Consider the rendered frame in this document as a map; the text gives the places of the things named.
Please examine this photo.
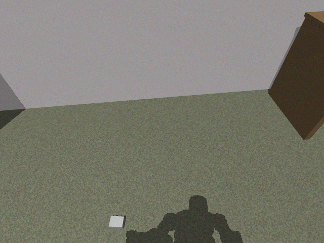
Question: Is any desk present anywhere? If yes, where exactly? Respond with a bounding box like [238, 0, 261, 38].
[268, 11, 324, 140]

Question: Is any small box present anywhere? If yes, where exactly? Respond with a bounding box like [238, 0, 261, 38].
[109, 216, 125, 229]

